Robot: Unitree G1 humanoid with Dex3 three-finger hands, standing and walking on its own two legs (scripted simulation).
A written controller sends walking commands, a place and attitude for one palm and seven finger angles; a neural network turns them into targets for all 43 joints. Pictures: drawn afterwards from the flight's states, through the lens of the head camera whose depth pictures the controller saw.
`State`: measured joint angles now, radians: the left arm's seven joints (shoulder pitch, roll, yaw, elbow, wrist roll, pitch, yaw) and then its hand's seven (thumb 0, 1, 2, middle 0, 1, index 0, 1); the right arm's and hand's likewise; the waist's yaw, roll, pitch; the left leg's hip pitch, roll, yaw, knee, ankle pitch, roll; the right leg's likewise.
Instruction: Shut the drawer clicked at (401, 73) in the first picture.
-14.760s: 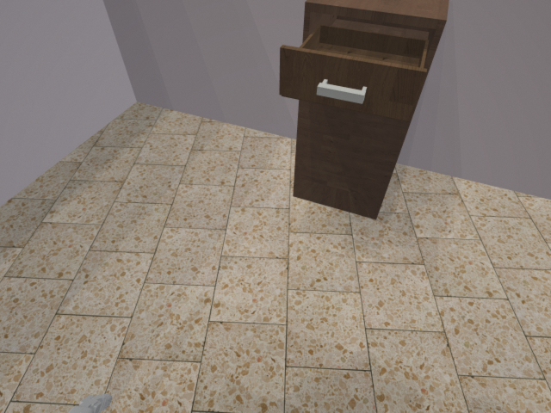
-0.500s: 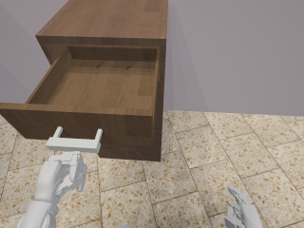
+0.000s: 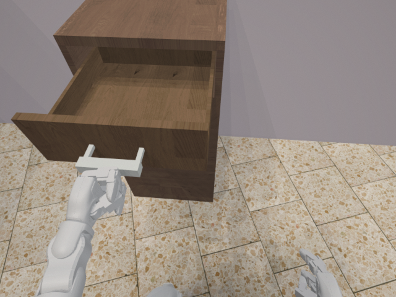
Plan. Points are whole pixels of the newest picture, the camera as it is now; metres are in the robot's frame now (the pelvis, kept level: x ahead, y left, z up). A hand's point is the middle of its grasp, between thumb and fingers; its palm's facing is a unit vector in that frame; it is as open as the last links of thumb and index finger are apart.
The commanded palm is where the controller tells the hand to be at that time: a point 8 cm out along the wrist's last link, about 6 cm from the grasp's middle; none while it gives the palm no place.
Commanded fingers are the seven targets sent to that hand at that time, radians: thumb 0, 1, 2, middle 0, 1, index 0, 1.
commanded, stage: push the drawer shut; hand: left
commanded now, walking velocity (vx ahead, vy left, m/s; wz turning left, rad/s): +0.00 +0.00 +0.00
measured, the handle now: (112, 158) +0.37 +0.20 +0.07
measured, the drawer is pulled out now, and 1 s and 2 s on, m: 0.26 0.14 0.01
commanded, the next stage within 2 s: none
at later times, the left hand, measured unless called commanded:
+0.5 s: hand (131, 164) +0.36 +0.16 +0.06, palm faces -0.06 -1.00 -0.05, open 3.1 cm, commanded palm +0.36 +0.21 +0.07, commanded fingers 0.00 0.90 0.90 -1.40 -1.60 -1.40 -1.60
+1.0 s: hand (138, 143) +0.42 +0.15 +0.06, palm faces -0.05 -1.00 -0.04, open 3.2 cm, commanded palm +0.41 +0.20 +0.07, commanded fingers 0.00 0.90 0.90 -1.40 -1.60 -1.40 -1.60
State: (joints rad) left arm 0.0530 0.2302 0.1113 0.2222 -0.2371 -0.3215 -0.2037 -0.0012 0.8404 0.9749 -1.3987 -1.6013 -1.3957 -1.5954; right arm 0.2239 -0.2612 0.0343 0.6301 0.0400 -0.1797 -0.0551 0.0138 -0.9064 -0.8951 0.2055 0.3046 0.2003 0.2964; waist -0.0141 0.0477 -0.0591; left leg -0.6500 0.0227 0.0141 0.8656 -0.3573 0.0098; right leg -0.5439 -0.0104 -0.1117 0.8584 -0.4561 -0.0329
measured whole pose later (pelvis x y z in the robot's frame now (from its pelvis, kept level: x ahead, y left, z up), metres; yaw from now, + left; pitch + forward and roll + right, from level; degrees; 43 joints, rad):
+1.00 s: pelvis +0.00 +0.01 +0.00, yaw -2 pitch +11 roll -1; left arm -0.52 0.29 0.19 0.83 -0.17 -0.39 -0.16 0.01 0.86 0.98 -1.40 -1.60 -1.40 -1.60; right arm 0.30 -0.26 0.03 0.68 0.03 -0.05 -0.02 0.01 -0.91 -0.89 0.21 0.30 0.20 0.30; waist -0.07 0.02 -0.06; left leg -0.71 0.04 0.04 0.87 -0.35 0.02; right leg -0.62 0.00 -0.08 0.86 -0.44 -0.03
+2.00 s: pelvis +0.00 +0.02 -0.02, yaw -4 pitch +21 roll -4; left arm -1.05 0.54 0.36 1.28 -0.04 -0.36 -0.17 0.03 0.79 0.95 -1.40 -1.60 -1.39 -1.60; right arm 0.42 -0.27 0.05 0.67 -0.02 0.01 0.01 0.01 -0.91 -0.89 0.21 0.30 0.20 0.30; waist -0.21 0.03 -0.09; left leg -0.99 0.07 0.02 1.00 -0.39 0.03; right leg -0.87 0.03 -0.09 0.94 -0.44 -0.02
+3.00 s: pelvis -0.02 +0.02 -0.03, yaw -4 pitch +23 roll -5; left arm -1.14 0.56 0.34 1.29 -0.01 -0.32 -0.10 0.07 0.80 0.97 -1.40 -1.60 -1.39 -1.60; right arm 0.46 -0.28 0.06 0.68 -0.05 -0.01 0.03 0.00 -0.91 -0.89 0.21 0.30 0.20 0.30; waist -0.24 0.05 -0.09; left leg -1.08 0.06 0.01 1.05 -0.37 0.04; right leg -0.96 0.03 -0.10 0.98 -0.43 -0.01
